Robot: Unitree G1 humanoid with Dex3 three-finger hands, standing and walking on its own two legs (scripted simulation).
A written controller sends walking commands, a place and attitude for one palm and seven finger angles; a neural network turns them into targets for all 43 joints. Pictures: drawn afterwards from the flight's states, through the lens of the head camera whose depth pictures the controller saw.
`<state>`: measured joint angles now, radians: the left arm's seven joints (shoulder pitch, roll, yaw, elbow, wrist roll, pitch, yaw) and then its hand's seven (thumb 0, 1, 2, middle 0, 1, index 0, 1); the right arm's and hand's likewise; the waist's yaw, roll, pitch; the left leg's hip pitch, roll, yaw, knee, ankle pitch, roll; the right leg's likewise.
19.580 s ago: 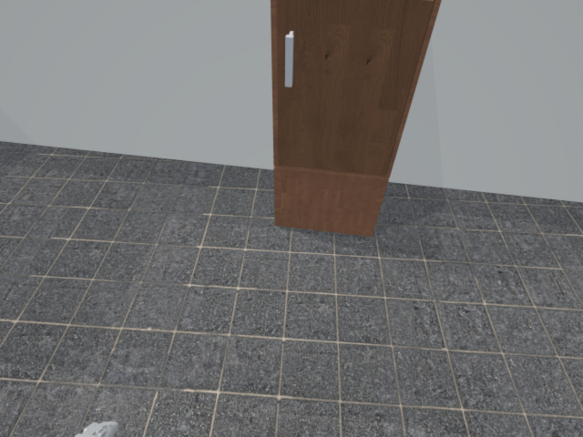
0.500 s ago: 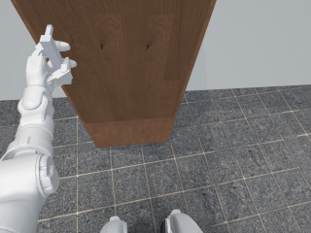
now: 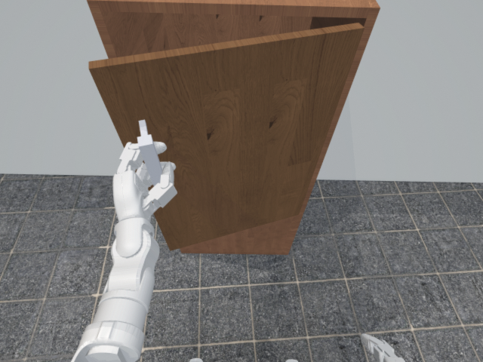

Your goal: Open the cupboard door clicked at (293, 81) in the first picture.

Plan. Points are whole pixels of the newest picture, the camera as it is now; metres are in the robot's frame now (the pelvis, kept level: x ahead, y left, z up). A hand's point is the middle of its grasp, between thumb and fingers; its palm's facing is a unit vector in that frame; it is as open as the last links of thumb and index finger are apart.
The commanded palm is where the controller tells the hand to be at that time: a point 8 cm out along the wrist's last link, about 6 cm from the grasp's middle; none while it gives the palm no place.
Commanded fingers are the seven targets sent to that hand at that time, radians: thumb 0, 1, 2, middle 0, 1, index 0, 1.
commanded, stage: pull the door open along its arc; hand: left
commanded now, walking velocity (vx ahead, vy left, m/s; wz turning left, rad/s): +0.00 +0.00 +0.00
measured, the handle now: (153, 161) +0.43 +0.17 +0.08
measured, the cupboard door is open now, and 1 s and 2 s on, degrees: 18 41 42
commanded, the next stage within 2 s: open thumb and fingers to let go in 0.44 s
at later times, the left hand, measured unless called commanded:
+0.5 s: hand (225, 255) +0.26 +0.04 +0.08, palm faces +0.31 -0.95 -0.01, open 5.9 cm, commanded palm +0.22 +0.08 +0.07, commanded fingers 0.00 0.90 0.90 -0.40 -1.35 -0.40 -1.35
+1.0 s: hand (219, 249) +0.27 +0.05 +0.07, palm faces +0.40 -0.92 -0.01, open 11.3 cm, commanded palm +0.23 +0.08 +0.07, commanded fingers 0.00 -0.50 0.30 -0.28 -1.10 -0.28 -1.10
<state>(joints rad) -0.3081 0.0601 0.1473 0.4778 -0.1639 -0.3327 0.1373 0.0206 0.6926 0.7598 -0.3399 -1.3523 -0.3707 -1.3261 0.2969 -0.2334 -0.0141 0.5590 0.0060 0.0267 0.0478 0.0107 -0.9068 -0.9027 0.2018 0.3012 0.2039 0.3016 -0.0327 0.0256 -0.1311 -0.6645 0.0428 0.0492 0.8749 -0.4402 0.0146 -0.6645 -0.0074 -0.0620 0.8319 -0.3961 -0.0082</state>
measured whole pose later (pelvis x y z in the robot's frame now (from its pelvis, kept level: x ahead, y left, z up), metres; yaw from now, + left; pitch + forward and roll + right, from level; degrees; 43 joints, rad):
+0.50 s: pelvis -0.01 -0.03 +0.00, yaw +3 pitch +6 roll +0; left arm 0.18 -0.06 -0.29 0.01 0.08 -0.14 0.53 0.00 0.70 0.74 -0.33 -1.34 -0.35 -1.34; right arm 0.21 -0.17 0.01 0.52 -0.04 0.04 0.04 0.01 -0.90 -0.90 0.20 0.30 0.21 0.30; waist -0.02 0.03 -0.11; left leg -0.53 0.04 0.00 0.85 -0.42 -0.03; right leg -0.53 -0.01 -0.11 0.85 -0.42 -0.05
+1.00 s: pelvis -0.01 -0.05 +0.00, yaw +3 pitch +7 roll +1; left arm 0.14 -0.09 -0.22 0.06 0.06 -0.17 0.54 0.00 -0.11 0.47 -0.33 -1.24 -0.35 -1.25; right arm 0.21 -0.19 0.00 0.55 -0.05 0.05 0.00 0.01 -0.91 -0.90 0.20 0.30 0.20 0.30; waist 0.00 0.04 -0.11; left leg -0.55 0.04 -0.01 0.83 -0.40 -0.04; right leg -0.56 -0.01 -0.12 0.85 -0.42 -0.07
